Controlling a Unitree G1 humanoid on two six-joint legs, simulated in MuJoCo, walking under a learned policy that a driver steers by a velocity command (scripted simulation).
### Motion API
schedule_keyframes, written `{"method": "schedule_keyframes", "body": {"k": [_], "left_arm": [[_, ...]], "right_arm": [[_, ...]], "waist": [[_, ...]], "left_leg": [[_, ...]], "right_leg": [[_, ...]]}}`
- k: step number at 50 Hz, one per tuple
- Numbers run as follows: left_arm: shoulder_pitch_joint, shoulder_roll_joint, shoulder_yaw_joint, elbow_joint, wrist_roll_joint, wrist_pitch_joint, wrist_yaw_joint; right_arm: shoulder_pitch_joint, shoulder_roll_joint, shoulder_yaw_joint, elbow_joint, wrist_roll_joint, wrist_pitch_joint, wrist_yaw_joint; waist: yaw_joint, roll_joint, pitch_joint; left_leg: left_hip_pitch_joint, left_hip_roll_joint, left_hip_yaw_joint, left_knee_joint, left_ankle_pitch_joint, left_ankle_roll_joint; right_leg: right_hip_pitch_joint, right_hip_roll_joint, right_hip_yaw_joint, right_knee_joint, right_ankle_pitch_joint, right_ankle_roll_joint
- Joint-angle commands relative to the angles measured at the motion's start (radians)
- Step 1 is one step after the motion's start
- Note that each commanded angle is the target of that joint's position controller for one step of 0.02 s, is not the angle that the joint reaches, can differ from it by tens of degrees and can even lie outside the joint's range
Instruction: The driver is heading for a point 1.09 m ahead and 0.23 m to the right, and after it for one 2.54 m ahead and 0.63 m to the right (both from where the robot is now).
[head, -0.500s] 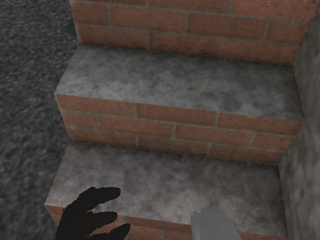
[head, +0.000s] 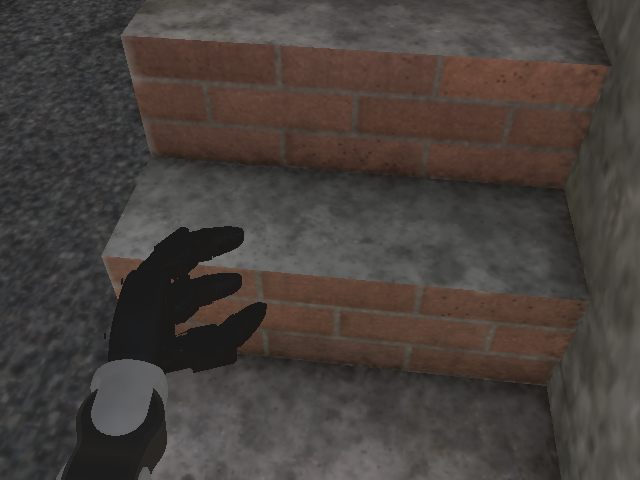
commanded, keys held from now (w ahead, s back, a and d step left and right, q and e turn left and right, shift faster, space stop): w+shift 0.58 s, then w+e+shift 0.42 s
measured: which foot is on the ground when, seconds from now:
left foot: down 0.00-0.26, up 0.28-0.60, down 0.62-1.00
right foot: up 0.00-0.26, down 0.28-0.64, up 0.66-1.00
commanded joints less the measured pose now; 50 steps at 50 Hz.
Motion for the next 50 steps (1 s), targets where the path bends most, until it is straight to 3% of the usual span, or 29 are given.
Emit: {"method": "schedule_keyframes", "body": {"k": [1,3,4,6,8,10,11,12,13,14,15,16,17,18,19,20,22,25,27,29,30,32,33,35,37,40,42,45,50], "left_arm": [[0.194,-0.031,-0.021,-0.015,-0.007,-0.016,0.008],[0.012,-0.078,-0.039,-0.054,0.000,-0.023,0.004],[0.027,-0.065,-0.044,-0.082,-0.022,-0.010,0.010],[-0.042,0.017,-0.004,-0.052,0.008,0.009,-0.015],[0.099,0.039,0.009,0.043,0.061,0.029,-0.018],[0.145,0.017,0.020,0.148,0.085,0.037,-0.025],[0.269,0.034,0.042,0.200,0.080,0.026,-0.024],[0.409,0.050,0.060,0.284,0.099,0.018,-0.027],[0.593,0.054,0.072,0.421,0.092,0.004,-0.046],[0.319,0.276,0.129,0.398,0.136,-0.013,-0.055],[0.304,0.085,0.089,0.370,0.115,-0.012,-0.077],[0.399,0.071,0.090,0.375,0.100,-0.017,-0.087],[0.470,0.155,0.117,0.438,0.069,0.001,-0.080],[0.468,0.103,0.114,0.456,0.063,0.017,-0.052],[0.444,0.076,0.094,0.446,0.063,0.026,-0.030],[0.397,0.204,0.118,0.424,0.067,0.025,-0.002],[0.315,0.294,0.130,0.357,0.087,0.014,0.051],[0.285,0.276,0.132,0.283,0.036,0.039,0.076],[0.449,0.244,0.124,0.265,0.007,0.042,0.076],[0.450,0.291,0.135,0.289,0.020,0.029,0.039],[0.511,0.231,0.117,0.322,0.002,0.024,0.028],[0.506,0.099,0.082,0.301,0.017,-0.002,-0.001],[0.451,0.072,0.052,0.258,-0.007,-0.030,0.005],[0.370,0.034,0.040,0.250,-0.012,-0.034,-0.005],[0.430,0.042,0.062,0.250,-0.010,-0.008,0.004],[0.532,0.105,0.079,0.244,0.003,0.041,0.026],[0.459,0.099,0.069,0.175,0.004,0.057,0.037],[0.396,0.081,0.067,0.128,0.041,0.067,0.029],[0.429,0.074,0.058,0.111,0.023,0.108,0.015]], "right_arm": [[-0.049,-0.226,-0.052,-0.071,-0.038,-0.072,0.028],[-0.008,-0.175,-0.042,-0.066,-0.007,-0.060,-0.022],[-0.081,-0.289,-0.078,-0.103,0.002,-0.084,-0.076],[-0.137,-0.214,-0.063,-0.135,0.008,-0.109,-0.135],[-0.458,-0.237,-0.052,-0.229,0.033,-0.103,-0.105],[-0.437,-0.181,-0.029,-0.189,0.068,-0.104,-0.074],[-0.435,-0.191,-0.028,-0.194,0.065,-0.101,-0.068],[-0.520,-0.128,-0.008,-0.225,0.060,-0.096,-0.069],[-0.548,-0.032,0.015,-0.245,0.061,-0.102,-0.057],[0.002,-0.034,-0.049,-0.169,0.170,-0.073,-0.083],[-0.143,-0.016,-0.021,-0.122,0.100,-0.103,-0.044],[-0.145,0.018,-0.023,-0.164,0.124,-0.121,-0.021],[-0.057,0.019,-0.013,-0.137,0.100,-0.121,-0.010],[-0.125,-0.012,-0.015,-0.161,0.075,-0.099,0.009],[-0.163,-0.039,-0.014,-0.180,0.101,-0.060,0.025],[-0.217,-0.061,-0.001,-0.236,0.133,-0.022,0.014],[-0.389,-0.092,0.008,-0.311,0.124,0.028,-0.006],[-0.364,-0.052,0.049,-0.290,0.140,0.020,-0.012],[-0.464,-0.038,0.056,-0.270,0.173,-0.003,0.003],[-0.302,-0.078,0.011,-0.223,0.148,-0.029,0.002],[-0.241,-0.088,-0.002,-0.198,0.137,-0.048,-0.004],[-0.266,-0.124,-0.013,-0.205,0.084,-0.077,0.010],[-0.178,-0.188,-0.034,-0.212,0.045,-0.077,0.005],[-0.192,-0.247,-0.054,-0.203,0.050,-0.067,-0.004],[-0.324,-0.217,-0.040,-0.232,0.057,-0.081,-0.003],[-0.337,-0.182,-0.019,-0.228,0.012,-0.086,-0.024],[-0.287,-0.193,-0.025,-0.235,0.031,-0.080,-0.056],[-0.228,-0.213,-0.037,-0.232,0.022,-0.078,-0.097],[-0.370,-0.282,-0.045,-0.237,0.014,-0.099,-0.116]], "waist": [[0.146,0.123,-0.076],[0.063,0.035,-0.072],[0.097,0.174,-0.077],[0.080,0.021,-0.175],[0.221,-0.089,-0.241],[0.213,0.043,-0.185],[0.266,0.089,-0.197],[0.359,0.096,-0.185],[0.398,-0.029,-0.140],[0.015,-0.623,-0.209],[0.154,-0.234,-0.176],[0.145,-0.185,-0.119],[0.093,-0.072,-0.173],[0.092,-0.028,-0.138],[0.069,-0.031,-0.132],[0.056,-0.125,-0.088],[0.076,-0.072,0.039],[0.081,-0.178,0.101],[0.218,-0.140,0.171],[0.152,-0.222,0.109],[0.160,-0.214,0.090],[0.173,-0.049,0.028],[0.105,0.036,-0.041],[0.094,0.165,-0.058],[0.184,0.154,-0.076],[0.209,0.110,-0.109],[0.173,0.104,-0.058],[0.137,0.037,-0.035],[0.225,0.084,-0.054]], "left_leg": [[0.084,0.182,-0.296,0.020,0.724,0.189],[0.310,0.285,-0.400,-0.060,0.438,0.196],[0.398,0.428,-0.580,-0.185,0.037,0.207],[0.299,0.382,-0.630,-0.224,-0.308,0.149],[-0.109,0.191,-0.341,-0.235,-0.208,0.065],[-0.265,0.133,-0.178,-0.174,0.091,0.078],[-0.128,0.123,-0.162,0.000,0.357,0.062],[-0.006,0.073,-0.118,0.292,0.661,0.003],[-0.066,0.001,-0.084,0.643,0.392,-0.048],[-0.394,-0.213,-0.317,1.157,-0.282,-0.141],[-0.582,-0.222,-0.373,1.585,-0.428,-0.115],[-0.706,-0.300,-0.375,1.681,-0.437,-0.101],[-0.713,-0.288,-0.403,1.630,-0.432,-0.129],[-0.784,-0.222,-0.412,1.537,-0.429,-0.140],[-0.741,-0.155,-0.399,1.447,-0.461,-0.153],[-0.697,-0.084,-0.411,1.350,-0.414,-0.177],[-0.625,-0.036,-0.406,1.106,-0.323,-0.188],[-0.241,0.047,-0.161,0.446,-0.353,-0.176],[-0.165,-0.002,-0.021,0.105,-0.221,-0.140],[-0.045,-0.006,-0.069,-0.047,-0.161,-0.098],[0.044,-0.033,-0.063,-0.216,-0.215,-0.092],[0.267,-0.013,-0.083,-0.146,-0.007,-0.162],[0.310,0.112,-0.328,-0.206,-0.316,-0.106],[0.226,0.252,-0.522,-0.345,-0.462,-0.030],[0.155,0.262,-0.397,-0.219,-0.292,0.009],[0.079,0.212,-0.186,-0.185,-0.299,0.068],[0.102,0.291,-0.227,-0.203,-0.495,0.064],[0.149,0.350,-0.228,-0.212,-0.576,0.064],[0.011,0.378,-0.097,-0.315,-0.603,0.083]], "right_leg": [[-0.247,0.141,0.080,0.469,0.079,0.075],[-0.553,0.114,0.174,0.578,0.005,0.084],[-0.663,-0.014,0.311,0.441,0.055,0.068],[-0.479,-0.070,0.323,0.317,0.245,0.035],[0.152,-0.056,0.136,-0.167,0.541,0.006],[0.500,0.028,-0.017,-0.558,0.620,-0.011],[0.532,0.029,0.018,-0.771,0.576,-0.033],[0.582,0.018,0.067,-1.126,0.707,-0.043],[0.619,0.031,0.070,-1.358,0.899,-0.067],[0.632,-0.229,0.688,-1.248,0.973,-0.253],[0.650,-0.140,0.360,-1.118,1.075,-0.223],[0.664,-0.176,0.315,-1.080,1.320,-0.205],[0.730,-0.225,0.350,-1.111,1.245,-0.184],[0.748,-0.238,0.320,-1.178,1.051,-0.155],[0.694,-0.255,0.295,-1.258,0.839,-0.138],[0.569,-0.359,0.479,-1.399,0.524,-0.193],[0.395,-0.366,0.474,-1.509,0.270,-0.190],[0.226,-0.185,0.171,-1.603,0.199,-0.141],[0.338,-0.198,0.209,-1.676,0.169,-0.176],[0.490,-0.226,0.193,-1.624,0.386,-0.167],[0.549,-0.116,0.137,-1.478,0.463,-0.153],[0.367,-0.003,0.090,-1.248,0.537,-0.116],[0.231,0.025,0.060,-1.164,0.472,-0.071],[0.113,-0.002,0.175,-0.671,0.357,-0.030],[-0.047,0.031,0.273,-0.096,0.318,0.000],[-0.062,0.066,0.158,0.179,0.448,0.057],[-0.207,0.021,0.200,0.174,0.437,0.065],[-0.318,0.008,0.215,0.172,0.526,0.062],[-0.188,-0.014,0.120,0.148,0.538,0.045]]}}
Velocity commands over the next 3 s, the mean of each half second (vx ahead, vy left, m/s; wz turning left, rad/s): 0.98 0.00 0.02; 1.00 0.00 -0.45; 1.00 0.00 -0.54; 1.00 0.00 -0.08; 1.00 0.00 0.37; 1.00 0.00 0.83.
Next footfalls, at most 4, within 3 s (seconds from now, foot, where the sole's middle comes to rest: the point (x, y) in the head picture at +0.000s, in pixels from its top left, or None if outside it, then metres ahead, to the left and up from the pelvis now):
0.28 right None -0.05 -0.18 -0.80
0.62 left None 0.02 0.22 -0.80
1.16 right None -0.08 -0.08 -0.80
1.82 left None -0.16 0.30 -1.02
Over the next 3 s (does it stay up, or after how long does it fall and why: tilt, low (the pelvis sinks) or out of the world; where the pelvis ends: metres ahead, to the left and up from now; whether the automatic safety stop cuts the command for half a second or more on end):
stays up -0.20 0.08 -0.24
